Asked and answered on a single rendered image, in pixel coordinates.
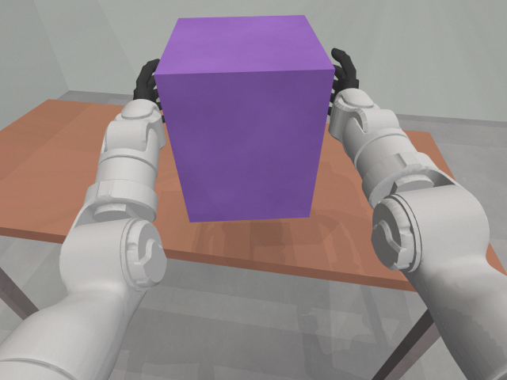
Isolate table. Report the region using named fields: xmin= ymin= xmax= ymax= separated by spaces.
xmin=0 ymin=99 xmax=507 ymax=380

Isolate carton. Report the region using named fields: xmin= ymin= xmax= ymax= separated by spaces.
xmin=154 ymin=15 xmax=335 ymax=222

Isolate left robot upper arm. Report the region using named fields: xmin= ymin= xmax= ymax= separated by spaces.
xmin=0 ymin=218 xmax=167 ymax=380

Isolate left robot hand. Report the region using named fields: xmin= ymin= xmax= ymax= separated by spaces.
xmin=133 ymin=59 xmax=165 ymax=123

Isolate right robot upper arm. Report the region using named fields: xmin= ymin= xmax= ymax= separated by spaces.
xmin=371 ymin=184 xmax=507 ymax=380

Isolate right robot hand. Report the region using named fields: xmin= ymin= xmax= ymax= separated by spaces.
xmin=327 ymin=48 xmax=359 ymax=116

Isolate robot left forearm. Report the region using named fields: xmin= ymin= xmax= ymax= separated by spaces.
xmin=59 ymin=99 xmax=166 ymax=285

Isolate robot right forearm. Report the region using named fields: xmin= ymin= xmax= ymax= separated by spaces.
xmin=328 ymin=88 xmax=490 ymax=248

